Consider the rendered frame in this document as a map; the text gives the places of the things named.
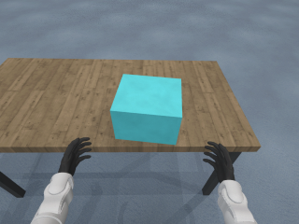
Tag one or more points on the table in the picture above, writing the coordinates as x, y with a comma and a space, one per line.
46, 103

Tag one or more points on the left robot forearm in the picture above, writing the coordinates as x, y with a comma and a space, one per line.
58, 194

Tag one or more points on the robot left hand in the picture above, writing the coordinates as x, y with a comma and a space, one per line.
72, 158

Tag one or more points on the right robot forearm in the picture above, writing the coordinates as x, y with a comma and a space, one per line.
234, 204

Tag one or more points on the carton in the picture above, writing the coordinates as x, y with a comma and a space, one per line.
147, 109

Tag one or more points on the robot right hand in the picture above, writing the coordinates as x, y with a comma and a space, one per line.
222, 163

